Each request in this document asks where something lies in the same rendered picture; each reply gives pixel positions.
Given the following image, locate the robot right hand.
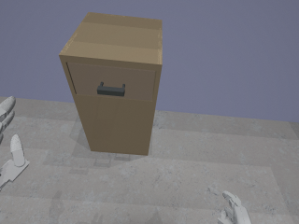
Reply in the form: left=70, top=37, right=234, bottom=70
left=218, top=190, right=252, bottom=224

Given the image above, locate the handle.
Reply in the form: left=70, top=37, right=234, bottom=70
left=97, top=81, right=125, bottom=97

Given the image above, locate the robot left hand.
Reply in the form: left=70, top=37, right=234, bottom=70
left=0, top=96, right=30, bottom=191

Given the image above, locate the drawer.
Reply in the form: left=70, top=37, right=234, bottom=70
left=67, top=63, right=156, bottom=101

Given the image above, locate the cabinet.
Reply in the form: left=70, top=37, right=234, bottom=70
left=59, top=12, right=163, bottom=156

